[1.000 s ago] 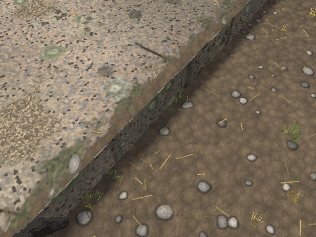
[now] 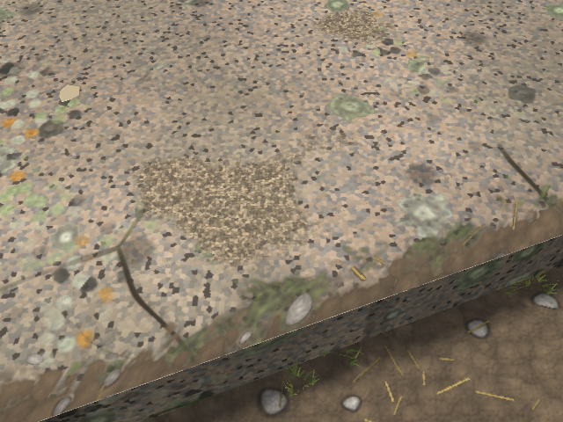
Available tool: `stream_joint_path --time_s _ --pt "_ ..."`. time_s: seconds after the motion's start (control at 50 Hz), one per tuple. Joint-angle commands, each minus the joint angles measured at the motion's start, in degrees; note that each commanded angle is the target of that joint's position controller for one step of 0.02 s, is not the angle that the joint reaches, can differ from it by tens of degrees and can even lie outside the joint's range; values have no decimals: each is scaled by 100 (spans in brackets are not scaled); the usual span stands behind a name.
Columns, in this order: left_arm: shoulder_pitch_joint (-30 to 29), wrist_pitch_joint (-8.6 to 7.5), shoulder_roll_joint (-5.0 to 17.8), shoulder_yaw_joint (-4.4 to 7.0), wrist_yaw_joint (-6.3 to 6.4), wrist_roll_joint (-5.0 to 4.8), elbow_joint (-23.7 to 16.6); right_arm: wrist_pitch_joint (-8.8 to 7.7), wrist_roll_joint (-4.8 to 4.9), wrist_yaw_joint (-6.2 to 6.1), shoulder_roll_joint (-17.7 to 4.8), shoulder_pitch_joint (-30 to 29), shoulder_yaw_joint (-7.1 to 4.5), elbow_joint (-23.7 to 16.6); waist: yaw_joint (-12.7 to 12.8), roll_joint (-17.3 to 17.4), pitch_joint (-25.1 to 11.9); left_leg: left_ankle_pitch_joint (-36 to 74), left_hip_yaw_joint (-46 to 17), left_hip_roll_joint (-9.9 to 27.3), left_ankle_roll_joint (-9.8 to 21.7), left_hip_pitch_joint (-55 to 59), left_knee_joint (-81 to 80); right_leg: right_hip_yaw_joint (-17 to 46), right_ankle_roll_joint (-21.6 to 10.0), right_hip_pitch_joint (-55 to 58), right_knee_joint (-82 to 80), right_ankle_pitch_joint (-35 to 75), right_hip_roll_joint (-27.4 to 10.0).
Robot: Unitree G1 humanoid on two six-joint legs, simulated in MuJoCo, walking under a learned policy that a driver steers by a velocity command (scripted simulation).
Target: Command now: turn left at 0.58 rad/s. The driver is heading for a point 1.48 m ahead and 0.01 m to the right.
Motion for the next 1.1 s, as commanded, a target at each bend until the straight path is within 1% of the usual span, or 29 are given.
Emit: stream_joint_path --time_s 0.02,0.04,0.06,0.08,0.12,0.18,0.22,0.26,0.3,0.34,0.36,0.38,0.4,0.42,0.44,0.46,0.48,0.54,0.58,0.62,0.66,0.68,0.7,0.72,0.74,0.76,0.78,0.84,1.1 --pt "190 -45 1123 245 43 157 -348 -160 -78 25 -878 336 -217 -499 -62 -1444 -768 -1686 310 230 -278 -1659 2631 2678 -1810 1404 -918 2657 -2840" --pt "-59 -48 787 149 75 116 -428 -140 -4 43 -1107 330 -324 -368 -99 -1067 -638 -1224 327 378 -354 -1610 3042 2001 -1566 1200 -872 2273 -2421" --pt "-277 -28 668 109 101 63 -467 -73 6 30 -1027 377 -342 -266 -166 -901 -497 -853 420 452 -451 -1619 3178 1427 -1253 1076 -841 1821 -2004" --pt "-338 -10 612 79 133 -5 -480 -15 -14 25 -914 334 -318 -267 -98 -929 -384 -554 494 484 -551 -1717 3305 1109 -1154 1021 -858 1757 -1835" --pt "-168 58 703 70 209 12 -415 10 22 80 -607 135 -214 -419 39 -995 -266 -207 795 539 -666 -1701 3055 594 -1167 940 -966 1953 -1637" --pt "162 118 868 108 267 36 -326 -22 14 115 -397 -192 -110 -651 287 -1090 -467 -120 985 704 -734 -1608 2183 387 -1298 1390 -968 2171 -1769" --pt "122 141 1015 142 217 18 -318 -63 -52 152 -289 -202 -38 -696 301 -1126 -603 -204 1129 744 -672 -1047 1512 183 -1306 1284 -909 2305 -1782" --pt "91 161 1122 163 148 -25 -300 -75 -47 183 -336 -136 -23 -672 301 -1188 -618 -156 1321 672 -581 -552 935 107 -1298 1128 -855 2412 -1826" --pt "114 169 1163 155 91 -95 -239 -62 -40 209 -394 -10 -40 -619 252 -1203 -588 85 1410 582 -451 -179 233 136 -1231 1109 -694 2271 -1866" --pt "33 167 1055 91 66 -190 -169 -56 -60 228 -387 371 -64 -446 -2 -1103 -575 1093 1517 449 -173 727 -1152 -2 -930 801 -277 1964 -1722" --pt "344 125 829 5 29 -166 -17 -42 -79 198 -533 428 -98 -435 -12 -798 -606 1743 1262 576 -12 1411 -1662 -194 -554 394 29 1482 -1531" --pt "480 66 428 -143 -43 99 -65 -24 -119 114 -891 575 -152 -494 122 369 -944 3523 -86 1703 268 2353 -1653 -649 3 -410 1075 -187 -1083" --pt "322 36 278 -194 -26 153 -250 -58 -275 107 -1056 314 -127 -578 182 1351 -893 4209 -1071 2714 1326 1989 -1573 -624 332 -1137 1664 -2236 -594" --pt "-3 78 764 -67 40 57 -248 -160 -321 151 -730 337 -75 -552 -132 794 -899 3660 -988 2600 1672 1615 -1693 -225 434 -1072 2411 -2445 -705" --pt "17 119 862 -15 52 -43 -207 -247 -311 167 -615 185 -26 -460 -18 770 -727 3305 -598 2304 1490 1418 -1747 -114 421 -1082 2720 -2232 -731" --pt "169 167 841 11 100 -56 -62 -294 -268 163 -649 -14 -47 -425 71 712 -638 2886 -332 2046 1256 1336 -1781 -90 415 -1116 2778 -1998 -739" --pt "243 223 878 35 138 -16 9 -327 -201 154 -601 -183 -28 -413 108 722 -502 2908 -212 1978 1146 1196 -1798 -47 454 -1100 2808 -1735 -752" --pt "452 236 648 -15 149 -18 151 -344 -198 112 -405 -340 40 -274 243 600 -519 3167 239 1701 1077 879 -1768 -127 527 -578 2473 -1227 -673" --pt "304 211 519 -78 147 -22 155 -331 -191 111 -366 -337 50 -171 135 621 -514 2963 287 1634 1077 929 -1713 -183 517 -342 1801 -1130 -647" --pt "246 194 540 -97 134 -37 170 -313 -181 117 -384 -305 52 -54 66 625 -525 2674 132 1680 1124 989 -1677 -225 486 -108 1196 -1028 -596" --pt "445 167 512 -117 102 -29 295 -298 -121 127 -313 -428 96 44 232 538 -490 2151 135 1571 971 829 -1586 -329 374 443 75 -192 -509" --pt "498 148 555 -131 83 37 343 -311 -96 145 -243 -308 128 141 279 383 -448 1765 180 1442 741 644 -1584 -253 277 859 -538 597 -537" --pt "531 136 802 -104 95 92 347 -354 -167 170 -169 -123 165 216 172 85 -489 1366 295 1234 453 413 -1481 141 137 1275 -546 1420 -885" --pt "467 146 1175 -33 113 27 367 -398 -248 218 -228 94 139 259 -114 -505 -434 968 624 863 241 326 -1390 212 -83 1228 -259 1681 -1105" --pt "309 132 959 -64 68 -40 444 -389 -268 192 -154 -20 160 293 -75 -794 -416 888 901 647 46 787 -1378 202 -252 598 -328 635 -1000" --pt "194 94 719 -131 32 -12 422 -370 -245 162 -272 -280 139 316 56 -644 -267 1020 911 650 -10 954 -1249 147 -193 356 -448 318 -867" --pt "169 54 663 -159 28 41 477 -337 -198 120 -278 -355 125 331 73 -615 -280 1225 909 676 23 1019 -1188 98 -105 311 -489 351 -824" --pt "275 -40 661 -200 31 34 651 -247 -183 73 -277 -269 119 465 101 -530 -249 1604 867 714 82 991 -1218 -26 21 476 -412 664 -712" --pt "207 43 625 -309 83 3 1041 -258 -151 41 -297 -59 128 1153 144 -197 -178 1807 948 699 -45 1028 -1275 -99 -56 588 -405 692 -583"
Keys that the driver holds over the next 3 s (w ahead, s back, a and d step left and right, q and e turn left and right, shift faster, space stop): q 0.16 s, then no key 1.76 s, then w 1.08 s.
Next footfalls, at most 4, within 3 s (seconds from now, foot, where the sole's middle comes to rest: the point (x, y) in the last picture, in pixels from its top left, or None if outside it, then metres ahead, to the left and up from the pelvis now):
0.36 left None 0.03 0.15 -0.77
0.70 right None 0.06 -0.09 -0.77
2.58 right None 0.38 -0.02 -0.77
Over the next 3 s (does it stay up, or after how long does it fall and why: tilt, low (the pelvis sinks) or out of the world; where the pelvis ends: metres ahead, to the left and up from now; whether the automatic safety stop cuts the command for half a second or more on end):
stays up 0.42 0.08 0.01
